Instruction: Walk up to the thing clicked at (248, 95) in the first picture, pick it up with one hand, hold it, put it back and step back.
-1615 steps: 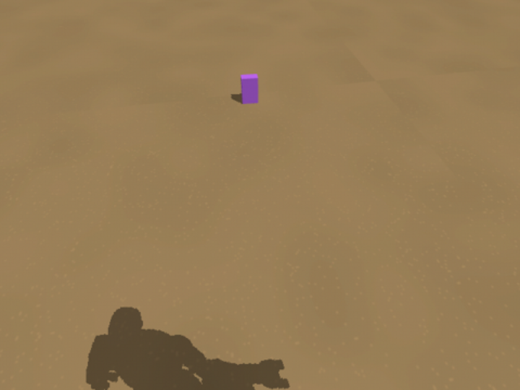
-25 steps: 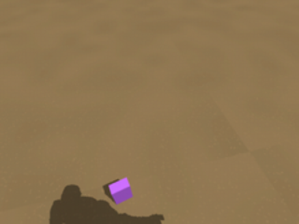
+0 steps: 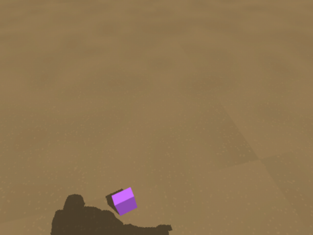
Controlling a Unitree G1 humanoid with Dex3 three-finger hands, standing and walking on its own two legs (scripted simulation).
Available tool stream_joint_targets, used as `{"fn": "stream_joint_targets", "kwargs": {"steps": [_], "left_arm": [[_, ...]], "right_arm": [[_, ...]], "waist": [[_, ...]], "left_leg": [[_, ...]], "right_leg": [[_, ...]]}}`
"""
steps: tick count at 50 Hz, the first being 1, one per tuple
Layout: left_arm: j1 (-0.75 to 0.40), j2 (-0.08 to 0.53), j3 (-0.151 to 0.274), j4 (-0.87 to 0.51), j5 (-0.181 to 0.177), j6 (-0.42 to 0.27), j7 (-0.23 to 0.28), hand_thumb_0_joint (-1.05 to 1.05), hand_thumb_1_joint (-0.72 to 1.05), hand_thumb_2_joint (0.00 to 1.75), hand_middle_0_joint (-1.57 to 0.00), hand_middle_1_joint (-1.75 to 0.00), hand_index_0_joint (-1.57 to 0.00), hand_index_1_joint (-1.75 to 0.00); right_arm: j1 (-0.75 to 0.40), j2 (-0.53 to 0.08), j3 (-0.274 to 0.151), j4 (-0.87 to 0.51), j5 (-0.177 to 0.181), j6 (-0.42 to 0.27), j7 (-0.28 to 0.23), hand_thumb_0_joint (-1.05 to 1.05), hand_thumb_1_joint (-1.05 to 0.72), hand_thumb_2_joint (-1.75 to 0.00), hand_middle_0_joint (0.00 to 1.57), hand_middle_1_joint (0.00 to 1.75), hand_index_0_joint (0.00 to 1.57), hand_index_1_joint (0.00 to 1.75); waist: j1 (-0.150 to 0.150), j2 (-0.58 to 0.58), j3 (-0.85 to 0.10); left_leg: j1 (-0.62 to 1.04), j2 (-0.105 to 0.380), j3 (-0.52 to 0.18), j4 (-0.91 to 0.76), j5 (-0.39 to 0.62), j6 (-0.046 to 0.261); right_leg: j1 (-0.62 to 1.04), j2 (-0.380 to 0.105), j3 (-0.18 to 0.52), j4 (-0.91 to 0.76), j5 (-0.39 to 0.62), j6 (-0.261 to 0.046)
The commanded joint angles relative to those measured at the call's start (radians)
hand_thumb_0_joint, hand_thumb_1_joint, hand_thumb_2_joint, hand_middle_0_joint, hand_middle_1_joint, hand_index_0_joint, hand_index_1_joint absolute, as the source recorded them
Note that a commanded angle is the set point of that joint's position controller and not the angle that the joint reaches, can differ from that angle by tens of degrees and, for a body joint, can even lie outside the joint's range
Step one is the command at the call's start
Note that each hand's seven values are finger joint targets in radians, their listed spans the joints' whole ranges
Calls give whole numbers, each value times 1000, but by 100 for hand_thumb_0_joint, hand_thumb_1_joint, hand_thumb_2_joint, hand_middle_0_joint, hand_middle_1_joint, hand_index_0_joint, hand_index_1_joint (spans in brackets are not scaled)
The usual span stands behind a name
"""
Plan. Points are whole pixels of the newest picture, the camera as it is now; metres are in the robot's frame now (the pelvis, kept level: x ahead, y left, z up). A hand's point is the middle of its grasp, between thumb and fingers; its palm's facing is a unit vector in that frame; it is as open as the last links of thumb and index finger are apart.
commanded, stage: stand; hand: left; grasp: from the side
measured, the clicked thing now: (125, 201) +0.44 +0.22 -0.69
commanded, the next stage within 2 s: step back in 0.02 s
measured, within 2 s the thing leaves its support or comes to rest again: neither
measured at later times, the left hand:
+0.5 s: hand out of the picture +0.08 +0.32 -0.18, palm faces -0.04 -0.94 -0.34, open 7.4 cm
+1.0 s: hand out of the picture -0.04 +0.32 -0.15, palm faces -0.05 -0.91 -0.41, open 7.4 cm
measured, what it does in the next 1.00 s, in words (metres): walks backwards: left foot, then right foot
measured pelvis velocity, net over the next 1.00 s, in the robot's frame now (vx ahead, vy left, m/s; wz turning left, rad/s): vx -0.16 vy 0.06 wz -0.06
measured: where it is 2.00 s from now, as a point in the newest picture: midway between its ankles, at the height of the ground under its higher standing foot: outside the picture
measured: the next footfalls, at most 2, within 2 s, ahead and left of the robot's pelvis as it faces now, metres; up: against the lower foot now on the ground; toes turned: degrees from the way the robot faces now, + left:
left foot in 0.34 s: -0.04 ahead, +0.15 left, +0.00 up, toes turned -1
right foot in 0.78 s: -0.10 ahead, -0.04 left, +0.00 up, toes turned +0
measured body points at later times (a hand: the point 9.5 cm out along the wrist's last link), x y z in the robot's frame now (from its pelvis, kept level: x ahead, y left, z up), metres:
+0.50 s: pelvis -0.07 +0.07 -0.01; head +0.01 +0.10 +0.43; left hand +0.08 +0.37 -0.16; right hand -0.02 -0.25 -0.13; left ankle -0.08 +0.15 -0.75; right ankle -0.07 -0.08 -0.69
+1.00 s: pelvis -0.16 +0.06 -0.01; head -0.11 +0.04 +0.43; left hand -0.04 +0.36 -0.12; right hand -0.07 -0.25 -0.14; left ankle -0.19 +0.20 -0.67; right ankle -0.14 -0.04 -0.75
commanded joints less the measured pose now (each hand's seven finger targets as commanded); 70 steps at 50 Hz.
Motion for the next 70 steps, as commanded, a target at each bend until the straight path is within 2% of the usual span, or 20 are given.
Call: {"fn": "stream_joint_targets", "kwargs": {"steps": [1,8,13,16,18,19,20,24,32,36,40,42,43,47,54,58,60,61,65,70], "left_arm": [[-36,295,91,-85,-20,-16,15,0,90,90,-20,-30,-20,-30],[-80,318,118,-226,11,-1,27,0,90,90,-20,-30,-20,-30],[-109,276,102,-291,21,20,31,0,90,90,-20,-30,-20,-30],[-100,275,95,-315,-4,47,25,0,90,90,-20,-30,-20,-30],[-66,199,84,-337,-23,59,23,0,90,90,-20,-30,-20,-30],[-67,211,88,-331,-12,63,33,0,90,90,-20,-30,-20,-30],[-87,214,88,-333,-3,63,42,0,90,90,-20,-30,-20,-30],[-18,227,91,-319,-19,64,36,0,90,90,-20,-30,-20,-30],[-28,218,102,-359,3,46,30,0,90,90,-20,-30,-20,-30],[23,220,112,-351,11,38,18,0,90,90,-20,-30,-20,-30],[113,261,127,-333,27,16,19,0,90,90,-20,-30,-20,-30],[13,362,143,-388,19,18,15,0,90,90,-20,-30,-20,-30],[-5,337,143,-412,18,16,17,0,90,90,-20,-30,-20,-30],[-30,249,126,-439,14,20,28,0,90,90,-20,-30,-20,-30],[44,263,129,-473,23,41,26,0,90,90,-20,-30,-20,-30],[11,249,117,-493,2,66,10,0,90,90,-20,-30,-20,-30],[6,222,117,-502,1,63,16,0,90,90,-20,-30,-20,-30],[-36,254,134,-500,18,64,29,0,90,90,-20,-30,-20,-30],[90,248,141,-429,-5,66,15,0,90,90,-20,-30,-20,-30],[82,221,133,-450,8,51,14,0,90,90,-20,-30,-20,-30]], "right_arm": [[-86,-251,-58,-85,12,-4,-11,0,-90,-90,20,30,20,30],[30,-213,-80,-162,17,44,-5,0,-90,-90,20,30,20,30],[72,-213,-83,-202,25,42,-4,0,-90,-90,20,30,20,30],[100,-205,-90,-199,0,24,-13,0,-90,-90,20,30,20,30],[77,-330,-125,-221,-29,13,-19,0,-90,-90,20,30,20,30],[66,-359,-130,-233,-21,13,-20,0,-90,-90,20,30,20,30],[81,-382,-136,-252,-17,12,-23,0,-90,-90,20,30,20,30],[-10,-263,-107,-282,-12,10,-45,0,-90,-90,20,30,20,30],[71,-267,-122,-312,0,14,-50,0,-90,-90,20,30,20,30],[29,-283,-121,-335,4,18,-39,0,-90,-90,20,30,20,30],[-39,-246,-103,-356,26,21,-32,0,-90,-90,20,30,20,30],[-42,-212,-96,-353,26,32,-37,0,-90,-90,20,30,20,30],[-13,-238,-102,-337,21,37,-38,0,-90,-90,20,30,20,30],[35,-232,-88,-312,25,30,-32,0,-90,-90,20,30,20,30],[63,-211,-82,-348,14,17,-40,0,-90,-90,20,30,20,30],[137,-227,-108,-312,-10,3,-35,0,-90,-90,20,30,20,30],[58,-395,-138,-347,-29,3,-23,0,-90,-90,20,30,20,30],[29,-433,-149,-369,-18,0,-25,0,-90,-90,20,30,20,30],[-71,-282,-108,-392,-22,-8,-37,0,-90,-90,20,30,20,30],[71,-267,-115,-378,-4,-5,-41,0,-90,-90,20,30,20,30]], "waist": [[11,-48,55],[-7,-176,-80],[-7,-178,-127],[-31,-112,-105],[-1,178,-107],[-11,133,-98],[-54,203,-105],[21,146,-78],[-43,78,-89],[-26,94,-104],[22,-89,-160],[41,-338,-55],[27,-270,-16],[10,-126,-12],[35,-228,-110],[-10,-126,-123],[-8,219,-78],[-53,259,-35],[60,96,-2],[-17,117,-82]], "left_leg": [[-87,88,-94,97,204,60],[-200,-48,-85,636,-380,63],[-251,-31,-73,493,-283,51],[-158,-25,-26,96,68,42],[15,232,-372,75,542,117],[21,253,-346,147,696,178],[-27,317,-446,114,647,211],[88,156,-210,177,661,87],[118,229,-242,217,550,232],[5,224,-257,213,366,222],[-211,111,-168,384,136,120],[-310,-128,-71,729,-443,25],[-299,-105,-140,850,-488,14],[-364,-165,-157,907,-361,11],[-329,-53,-72,463,-351,5],[-89,-23,-68,95,38,36],[-105,336,-502,34,169,220],[-277,442,-601,-6,140,340],[-196,205,-228,104,289,216],[92,208,-221,199,388,255]], "right_leg": [[-84,-135,137,7,304,-7],[-116,-371,302,32,431,-254],[-33,-274,206,167,433,-187],[-44,-195,144,306,342,-102],[-321,42,83,524,-184,-18],[-374,97,150,633,-427,-8],[-370,100,206,691,-488,3],[-456,97,230,784,-276,-5],[-362,39,159,556,-306,34],[-229,20,99,382,-260,9],[5,-94,256,143,194,-62],[-153,-385,576,33,344,-306],[-218,-397,588,34,353,-323],[-135,-217,302,98,426,-207],[78,-218,269,180,416,-187],[-108,-130,213,320,162,-81],[-393,111,112,619,-415,1],[-329,81,224,825,-485,15],[-401,117,254,1005,-302,5],[-466,85,208,798,-315,68]]}}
